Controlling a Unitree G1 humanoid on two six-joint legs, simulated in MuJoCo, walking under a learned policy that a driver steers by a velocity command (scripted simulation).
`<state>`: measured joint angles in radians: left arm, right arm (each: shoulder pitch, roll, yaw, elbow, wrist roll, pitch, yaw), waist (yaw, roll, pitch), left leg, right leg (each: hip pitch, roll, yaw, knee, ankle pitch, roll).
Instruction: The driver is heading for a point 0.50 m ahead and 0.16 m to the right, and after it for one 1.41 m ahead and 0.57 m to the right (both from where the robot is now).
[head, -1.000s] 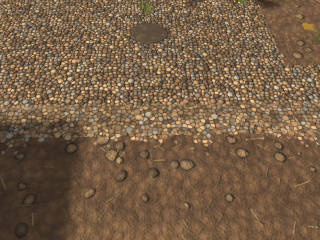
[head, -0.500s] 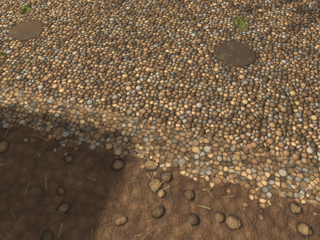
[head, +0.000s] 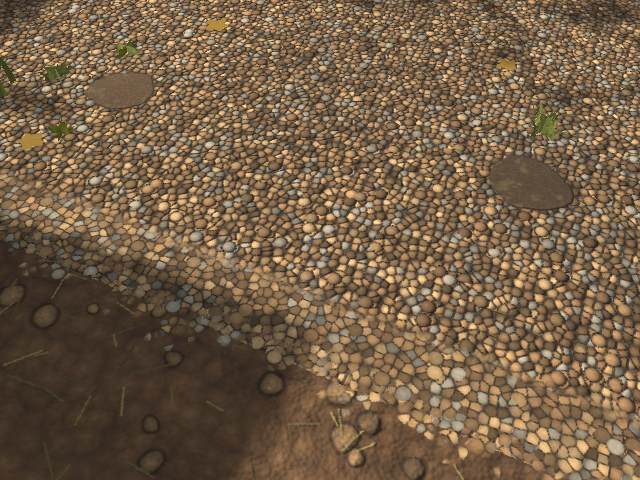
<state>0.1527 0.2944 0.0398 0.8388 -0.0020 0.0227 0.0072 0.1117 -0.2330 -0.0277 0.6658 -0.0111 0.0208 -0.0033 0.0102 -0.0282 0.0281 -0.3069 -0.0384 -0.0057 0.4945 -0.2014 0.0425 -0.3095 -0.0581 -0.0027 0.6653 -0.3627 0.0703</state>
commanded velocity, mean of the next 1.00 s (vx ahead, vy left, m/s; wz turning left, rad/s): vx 0.41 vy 0.00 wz -0.25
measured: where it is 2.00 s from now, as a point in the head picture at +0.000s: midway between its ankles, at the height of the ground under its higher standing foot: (347, 442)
